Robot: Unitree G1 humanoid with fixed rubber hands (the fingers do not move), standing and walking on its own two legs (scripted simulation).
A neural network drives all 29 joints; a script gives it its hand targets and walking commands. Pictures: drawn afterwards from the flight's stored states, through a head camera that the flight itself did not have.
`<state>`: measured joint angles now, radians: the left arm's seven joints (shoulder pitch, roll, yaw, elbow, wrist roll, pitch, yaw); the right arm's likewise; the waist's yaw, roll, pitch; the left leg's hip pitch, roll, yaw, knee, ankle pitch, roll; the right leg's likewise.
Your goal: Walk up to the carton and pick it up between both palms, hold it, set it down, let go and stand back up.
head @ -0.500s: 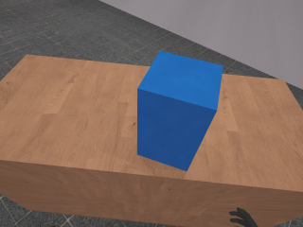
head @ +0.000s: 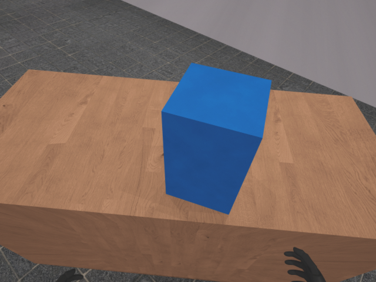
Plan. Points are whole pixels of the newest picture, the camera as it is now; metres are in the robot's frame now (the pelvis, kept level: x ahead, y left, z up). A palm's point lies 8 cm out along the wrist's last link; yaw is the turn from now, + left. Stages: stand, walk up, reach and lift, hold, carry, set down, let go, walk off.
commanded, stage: walk up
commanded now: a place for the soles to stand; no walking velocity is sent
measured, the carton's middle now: (211, 144) +0.39 -0.04 +0.07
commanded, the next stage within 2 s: reach and lift in 0.08 s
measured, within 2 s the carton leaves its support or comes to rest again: neither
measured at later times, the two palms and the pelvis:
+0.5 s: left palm (80, 246) +0.20 +0.24 -0.05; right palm out of the picture +0.14 -0.25 -0.04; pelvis +0.00 +0.00 +0.02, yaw -8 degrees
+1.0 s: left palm (84, 246) +0.19 +0.22 -0.02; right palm (308, 273) +0.15 -0.22 -0.01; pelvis +0.01 +0.01 +0.03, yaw -9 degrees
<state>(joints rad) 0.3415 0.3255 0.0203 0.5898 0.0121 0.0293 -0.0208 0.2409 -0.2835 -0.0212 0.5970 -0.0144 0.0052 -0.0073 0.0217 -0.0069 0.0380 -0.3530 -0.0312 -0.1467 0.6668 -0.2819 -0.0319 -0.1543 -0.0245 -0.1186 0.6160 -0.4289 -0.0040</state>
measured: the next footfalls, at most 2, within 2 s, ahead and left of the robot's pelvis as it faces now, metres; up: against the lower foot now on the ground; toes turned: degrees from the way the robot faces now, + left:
none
